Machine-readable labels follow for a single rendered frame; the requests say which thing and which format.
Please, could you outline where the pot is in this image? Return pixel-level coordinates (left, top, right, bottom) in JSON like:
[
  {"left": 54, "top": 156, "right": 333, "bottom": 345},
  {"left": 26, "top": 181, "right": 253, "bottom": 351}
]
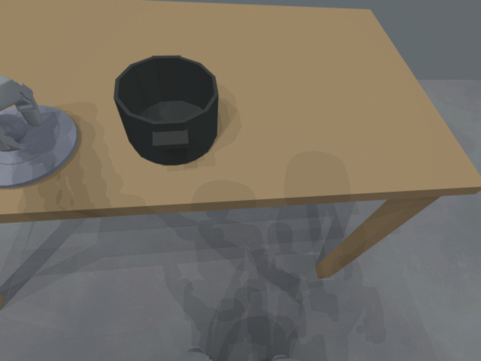
[{"left": 113, "top": 56, "right": 219, "bottom": 165}]

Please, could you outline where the left robot hand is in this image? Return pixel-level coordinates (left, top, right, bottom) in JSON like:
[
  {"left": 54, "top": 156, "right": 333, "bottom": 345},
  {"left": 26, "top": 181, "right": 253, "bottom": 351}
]
[{"left": 0, "top": 75, "right": 42, "bottom": 152}]

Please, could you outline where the table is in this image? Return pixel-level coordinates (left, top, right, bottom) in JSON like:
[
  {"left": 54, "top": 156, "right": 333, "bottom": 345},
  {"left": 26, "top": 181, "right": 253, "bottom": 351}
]
[{"left": 0, "top": 0, "right": 481, "bottom": 310}]

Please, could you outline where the knob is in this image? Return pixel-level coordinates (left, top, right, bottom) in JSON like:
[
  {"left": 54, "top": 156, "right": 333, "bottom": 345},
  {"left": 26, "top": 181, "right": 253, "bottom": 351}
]
[{"left": 0, "top": 114, "right": 27, "bottom": 141}]

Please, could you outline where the left robot shin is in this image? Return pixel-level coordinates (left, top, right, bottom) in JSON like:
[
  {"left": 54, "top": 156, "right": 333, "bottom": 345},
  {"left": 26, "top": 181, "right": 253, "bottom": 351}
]
[{"left": 187, "top": 347, "right": 206, "bottom": 356}]

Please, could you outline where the lid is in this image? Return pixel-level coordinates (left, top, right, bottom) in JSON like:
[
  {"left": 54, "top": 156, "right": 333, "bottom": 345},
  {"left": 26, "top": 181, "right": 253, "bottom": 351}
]
[{"left": 0, "top": 105, "right": 78, "bottom": 188}]

